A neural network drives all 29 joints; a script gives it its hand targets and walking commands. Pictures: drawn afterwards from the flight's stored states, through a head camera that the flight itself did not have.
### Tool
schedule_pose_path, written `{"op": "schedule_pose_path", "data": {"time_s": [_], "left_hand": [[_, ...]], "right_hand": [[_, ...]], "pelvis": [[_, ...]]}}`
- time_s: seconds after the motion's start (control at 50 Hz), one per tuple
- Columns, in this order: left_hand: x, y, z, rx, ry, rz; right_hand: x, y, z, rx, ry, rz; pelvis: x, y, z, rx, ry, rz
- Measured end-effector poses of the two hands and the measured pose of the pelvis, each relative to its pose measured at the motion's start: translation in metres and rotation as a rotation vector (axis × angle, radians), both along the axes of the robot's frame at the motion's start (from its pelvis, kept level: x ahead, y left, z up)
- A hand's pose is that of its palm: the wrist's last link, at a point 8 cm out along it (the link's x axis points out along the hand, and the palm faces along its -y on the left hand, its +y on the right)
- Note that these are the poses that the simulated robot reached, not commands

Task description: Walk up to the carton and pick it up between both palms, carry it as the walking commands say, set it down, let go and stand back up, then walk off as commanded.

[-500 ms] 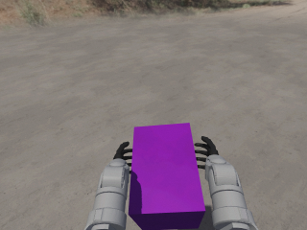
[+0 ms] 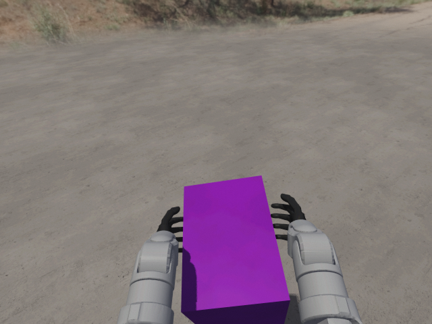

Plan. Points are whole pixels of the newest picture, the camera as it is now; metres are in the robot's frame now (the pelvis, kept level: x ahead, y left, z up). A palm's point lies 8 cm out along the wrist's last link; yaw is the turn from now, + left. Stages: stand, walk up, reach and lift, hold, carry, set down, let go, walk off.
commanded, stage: reach and lift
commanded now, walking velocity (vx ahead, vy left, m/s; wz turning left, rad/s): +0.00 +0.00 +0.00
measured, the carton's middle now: (233, 254) +0.31 -0.01 -0.02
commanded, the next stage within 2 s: hold in 0.06 s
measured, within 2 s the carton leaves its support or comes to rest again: neither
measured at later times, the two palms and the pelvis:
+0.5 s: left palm (163, 245) +0.29 +0.13 +0.05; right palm (294, 232) +0.30 -0.12 +0.07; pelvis -0.01 +0.00 +0.00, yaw +0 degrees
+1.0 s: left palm (180, 181) +0.42 +0.11 +0.11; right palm (292, 175) +0.42 -0.14 +0.12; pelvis +0.13 -0.01 -0.01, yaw -3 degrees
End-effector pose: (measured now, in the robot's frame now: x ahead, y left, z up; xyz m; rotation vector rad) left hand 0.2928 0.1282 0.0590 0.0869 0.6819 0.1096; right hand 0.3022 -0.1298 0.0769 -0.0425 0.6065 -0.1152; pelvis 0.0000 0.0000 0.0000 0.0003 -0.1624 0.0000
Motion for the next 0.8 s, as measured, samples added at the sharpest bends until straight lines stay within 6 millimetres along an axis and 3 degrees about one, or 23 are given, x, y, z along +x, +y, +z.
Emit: {"op": "schedule_pose_path", "data": {"time_s": [0.16, 0.42, 0.58, 0.7, 0.8], "left_hand": [[-0.007, 0.001, -0.009, -0.014, 0.015, 0.018], [-0.010, 0.003, -0.005, -0.012, 0.012, 0.007], [0.003, 0.004, 0.002, -0.003, -0.019, 0.035], [0.028, -0.018, 0.029, -0.023, -0.086, 0.046], [0.053, -0.031, 0.047, -0.003, -0.076, 0.053]], "right_hand": [[-0.005, 0.002, -0.006, -0.012, 0.015, 0.010], [-0.008, 0.004, -0.001, 0.000, -0.002, -0.003], [0.005, 0.010, 0.006, -0.014, -0.041, -0.038], [0.029, -0.009, 0.036, -0.017, -0.118, -0.087], [0.049, -0.023, 0.039, 0.000, -0.084, -0.100]], "pelvis": [[-0.009, -0.003, -0.001, 0.001, 0.005, -0.002], [-0.011, 0.003, -0.002, -0.001, 0.000, 0.004], [-0.010, 0.005, -0.007, -0.003, 0.138, -0.022], [0.016, -0.009, -0.009, 0.002, 0.197, -0.039], [0.049, -0.020, -0.007, -0.012, 0.235, -0.006]]}}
